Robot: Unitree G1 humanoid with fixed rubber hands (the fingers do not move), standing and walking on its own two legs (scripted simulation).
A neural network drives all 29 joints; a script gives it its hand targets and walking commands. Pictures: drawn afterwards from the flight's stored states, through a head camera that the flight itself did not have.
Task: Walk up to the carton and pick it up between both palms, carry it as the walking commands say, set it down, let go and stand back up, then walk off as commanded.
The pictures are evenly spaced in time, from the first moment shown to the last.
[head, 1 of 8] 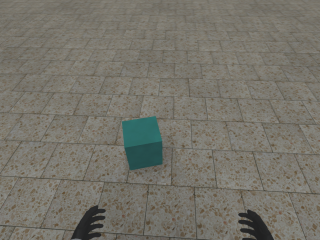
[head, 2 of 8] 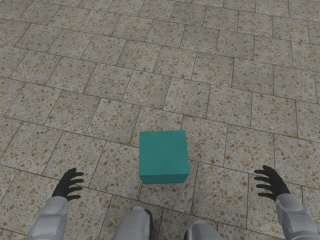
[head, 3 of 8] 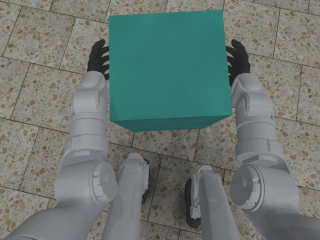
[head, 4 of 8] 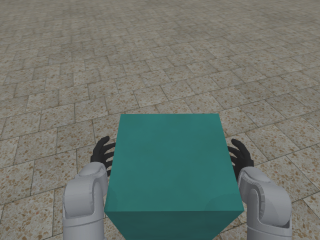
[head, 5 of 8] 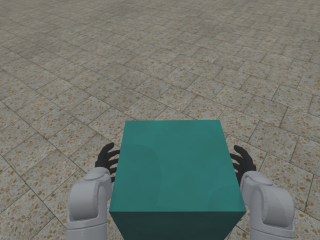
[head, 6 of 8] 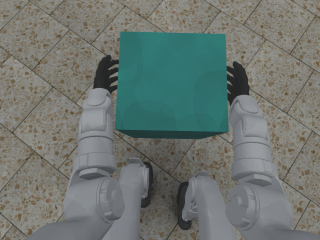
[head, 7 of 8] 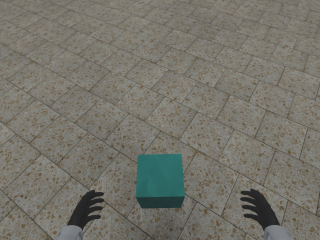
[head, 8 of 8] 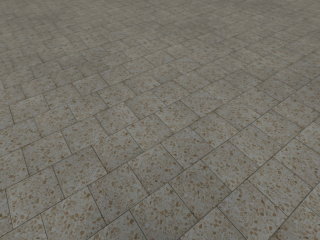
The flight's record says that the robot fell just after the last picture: no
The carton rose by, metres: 0.65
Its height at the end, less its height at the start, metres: +0.00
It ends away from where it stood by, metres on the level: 2.56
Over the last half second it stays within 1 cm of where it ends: yes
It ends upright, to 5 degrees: yes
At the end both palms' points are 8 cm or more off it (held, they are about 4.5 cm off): yes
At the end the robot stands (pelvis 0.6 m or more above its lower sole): yes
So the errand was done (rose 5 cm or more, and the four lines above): yes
